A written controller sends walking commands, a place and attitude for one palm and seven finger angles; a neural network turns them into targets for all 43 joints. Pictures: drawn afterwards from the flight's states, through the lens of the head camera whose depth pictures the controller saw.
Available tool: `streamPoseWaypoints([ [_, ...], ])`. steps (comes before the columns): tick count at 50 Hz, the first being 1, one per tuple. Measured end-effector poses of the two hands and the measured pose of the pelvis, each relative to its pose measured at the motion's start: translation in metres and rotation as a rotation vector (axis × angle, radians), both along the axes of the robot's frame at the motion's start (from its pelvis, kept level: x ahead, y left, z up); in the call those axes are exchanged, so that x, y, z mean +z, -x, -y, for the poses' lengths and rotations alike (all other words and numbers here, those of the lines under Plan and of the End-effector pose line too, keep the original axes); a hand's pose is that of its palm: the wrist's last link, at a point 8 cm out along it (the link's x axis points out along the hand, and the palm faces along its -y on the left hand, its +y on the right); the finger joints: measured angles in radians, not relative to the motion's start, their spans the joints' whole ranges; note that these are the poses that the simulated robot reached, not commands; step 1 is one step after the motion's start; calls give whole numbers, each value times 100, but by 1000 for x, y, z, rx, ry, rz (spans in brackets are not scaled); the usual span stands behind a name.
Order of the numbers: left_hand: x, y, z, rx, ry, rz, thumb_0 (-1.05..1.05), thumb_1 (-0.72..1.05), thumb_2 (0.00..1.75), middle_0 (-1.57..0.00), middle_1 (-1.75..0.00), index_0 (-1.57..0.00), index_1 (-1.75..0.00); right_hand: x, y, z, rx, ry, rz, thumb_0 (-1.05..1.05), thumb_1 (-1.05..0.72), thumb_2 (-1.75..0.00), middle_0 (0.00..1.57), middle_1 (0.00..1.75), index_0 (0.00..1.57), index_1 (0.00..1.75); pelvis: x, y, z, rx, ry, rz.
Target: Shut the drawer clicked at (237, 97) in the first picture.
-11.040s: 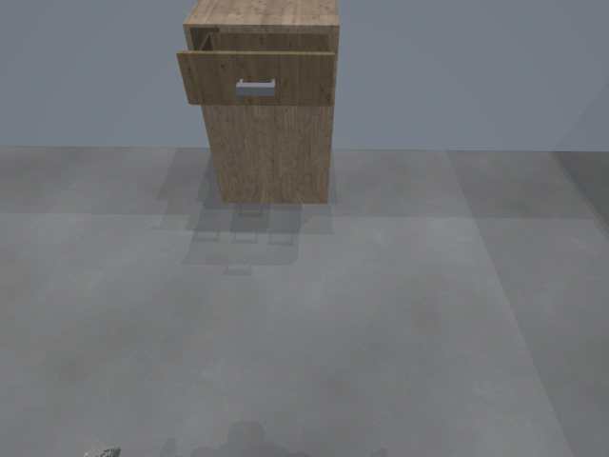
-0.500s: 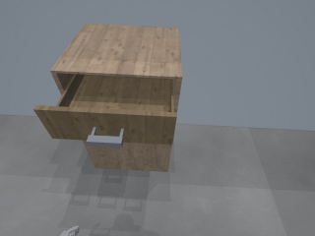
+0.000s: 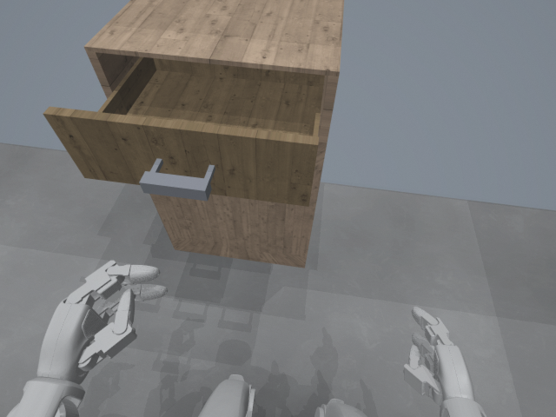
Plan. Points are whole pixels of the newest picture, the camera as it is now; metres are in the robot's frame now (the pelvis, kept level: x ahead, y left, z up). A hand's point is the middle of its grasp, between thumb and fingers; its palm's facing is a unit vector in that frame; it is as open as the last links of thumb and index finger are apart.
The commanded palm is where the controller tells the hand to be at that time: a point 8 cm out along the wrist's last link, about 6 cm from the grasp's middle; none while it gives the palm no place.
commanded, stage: raise the hand and make a fist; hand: left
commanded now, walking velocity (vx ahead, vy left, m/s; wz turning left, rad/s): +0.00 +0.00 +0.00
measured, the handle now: (180, 176) +0.48 +0.23 +0.03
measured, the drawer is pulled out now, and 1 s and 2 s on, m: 0.20 0.20 0.20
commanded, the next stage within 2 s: bring the fist close to the handle in 1.30 s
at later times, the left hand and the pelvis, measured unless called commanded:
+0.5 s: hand (134, 289) +0.24 +0.20 +0.09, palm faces -0.06 -1.00 -0.03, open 3.1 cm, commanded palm +0.23 +0.25 +0.10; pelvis +0.01 +0.04 +0.03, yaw -2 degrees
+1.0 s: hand (145, 251) +0.28 +0.19 +0.13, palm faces -0.06 -1.00 -0.04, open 3.2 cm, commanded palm +0.25 +0.25 +0.13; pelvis +0.03 +0.05 +0.05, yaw -2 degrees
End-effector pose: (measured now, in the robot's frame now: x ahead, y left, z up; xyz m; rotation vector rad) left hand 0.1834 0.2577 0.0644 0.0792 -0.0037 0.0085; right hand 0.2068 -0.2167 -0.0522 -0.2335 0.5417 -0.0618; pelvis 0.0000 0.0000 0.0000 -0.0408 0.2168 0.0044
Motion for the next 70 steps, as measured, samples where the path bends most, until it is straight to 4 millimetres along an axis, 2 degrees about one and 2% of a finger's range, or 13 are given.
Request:
streamPoseWaypoints([
  [3, 2, -19, 2, -60, 14, -44, 1, 90, 90, -69, -83, -69, -83, -13, 23, -1, -33, -31, -77, 1, -90, -89, 20, 30, 20, 30, 4, 0, 0, -4, -3, 1],
  [6, 4, -30, -1, -67, 31, -102, 1, 90, 90, -75, -90, -75, -90, -17, 48, 2, -87, -45, -142, 1, -90, -89, 21, 30, 21, 30, 12, -2, -2, -17, -13, 7],
  [10, 13, -35, -6, -37, 34, -105, 1, 90, 90, -83, -98, -83, -98, -14, 73, 12, -150, -29, -193, 1, -90, -89, 21, 30, 21, 30, 21, -6, -8, -30, -21, 14],
  [14, 19, -35, -6, -42, 34, -78, 1, 90, 90, -91, -107, -91, -107, -6, 85, 22, -183, 10, -210, 1, -90, -89, 21, 30, 20, 30, 26, -9, -16, -36, -21, 18],
  [17, 18, -35, -4, -61, 40, -74, 1, 90, 90, -97, -113, -97, -113, 1, 83, 25, -190, 39, -199, 1, -90, -89, 20, 30, 20, 30, 27, -11, -22, -38, -18, 22],
  [21, 20, -37, -2, -69, 51, -60, 1, 90, 90, -105, -122, -105, -122, 13, 69, 19, -177, 60, -155, 1, -90, -89, 20, 30, 20, 30, 29, -12, -30, -36, -11, 30],
  [31, 41, -52, 4, -75, 52, -6, 1, 90, 90, -125, -144, -125, -144, 33, 22, -28, -62, 6, -40, 1, -90, -89, 20, 30, 20, 30, 34, -17, -44, -25, 1, 54],
  [36, 47, -58, 4, -71, 47, -22, 1, 90, 90, -133, -153, -133, -153, 37, 13, -47, -23, -26, -33, 1, -90, -89, 21, 30, 20, 30, 38, -20, -48, -24, 3, 67],
  [40, 54, -63, 3, -60, 44, -12, 1, 90, 90, -137, -157, -137, -157, 36, 14, -52, -12, -37, -48, 1, -90, -89, 21, 30, 21, 30, 40, -21, -49, -21, 3, 77],
  [49, 66, -76, 12, -73, 40, -10, 1, 90, 90, -140, -160, -140, -160, 33, 29, -39, -50, -27, -102, 1, -90, -89, 21, 30, 21, 30, 47, -25, -47, -27, -5, 95],
  [55, 64, -71, 11, -50, 31, -30, 1, 90, 90, -140, -160, -140, -160, 36, 38, -22, -86, -13, -109, 1, -90, -89, 21, 30, 20, 30, 50, -26, -41, -34, -12, 100],
  [62, 63, -68, 11, -36, 22, -19, 1, 90, 90, -140, -160, -140, -160, 34, 38, -7, -88, 4, -116, 1, -90, -89, 20, 30, 20, 30, 49, -25, -32, -29, -15, 100],
  [70, 68, -66, 8, -34, 20, -7, 1, 90, 90, -140, -160, -140, -160, 35, 33, 0, -91, -13, -93, 1, -90, -89, 20, 30, 20, 30, 51, -26, -24, -29, -20, 101],
])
